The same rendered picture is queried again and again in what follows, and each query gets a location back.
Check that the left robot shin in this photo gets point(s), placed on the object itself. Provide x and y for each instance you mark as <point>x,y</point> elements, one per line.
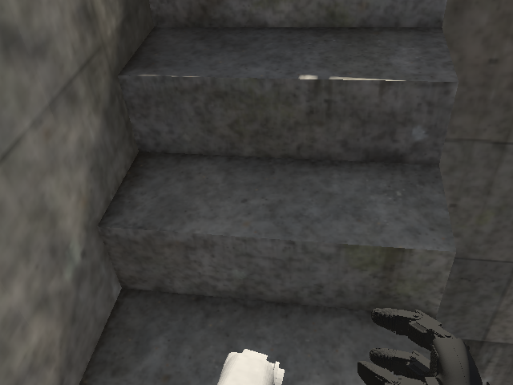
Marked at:
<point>229,356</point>

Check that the robot left thigh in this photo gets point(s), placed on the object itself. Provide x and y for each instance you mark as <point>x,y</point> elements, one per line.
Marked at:
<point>251,368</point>

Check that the right robot hand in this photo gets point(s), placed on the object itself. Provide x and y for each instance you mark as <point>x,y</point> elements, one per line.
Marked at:
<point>450,361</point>

